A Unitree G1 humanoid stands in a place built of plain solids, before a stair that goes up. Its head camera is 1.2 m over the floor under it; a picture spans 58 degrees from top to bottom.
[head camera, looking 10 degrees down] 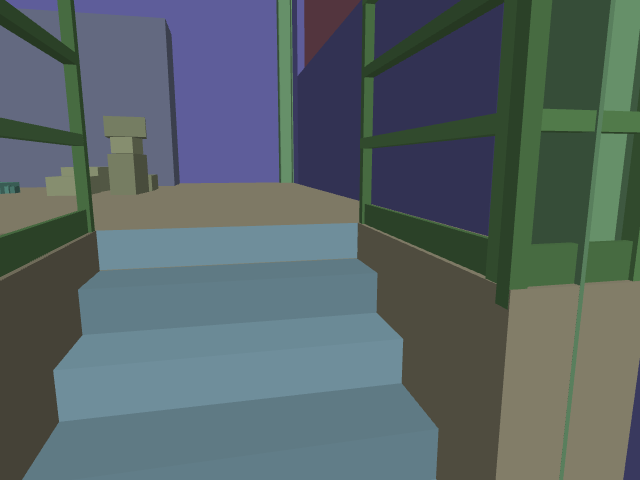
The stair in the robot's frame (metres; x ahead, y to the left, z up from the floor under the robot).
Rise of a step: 0.18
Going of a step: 0.30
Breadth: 1.22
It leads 12 degrees to the left of straight ahead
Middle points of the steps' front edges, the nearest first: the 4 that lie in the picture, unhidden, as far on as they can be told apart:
1.13 0.21 0.36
1.43 0.27 0.55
1.72 0.33 0.73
2.01 0.40 0.91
